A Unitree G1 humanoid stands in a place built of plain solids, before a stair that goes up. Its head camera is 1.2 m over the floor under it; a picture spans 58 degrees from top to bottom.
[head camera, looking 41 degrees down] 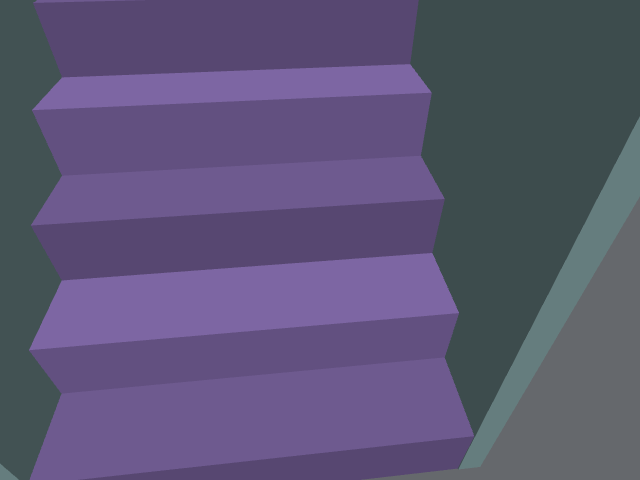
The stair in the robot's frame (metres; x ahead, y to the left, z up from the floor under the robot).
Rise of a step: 0.19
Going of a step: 0.22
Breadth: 1.00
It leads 6 degrees to the left of straight ahead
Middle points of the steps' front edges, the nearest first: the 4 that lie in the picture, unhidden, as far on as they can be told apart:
0.41 0.13 0.19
0.62 0.16 0.37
0.84 0.18 0.56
1.05 0.20 0.75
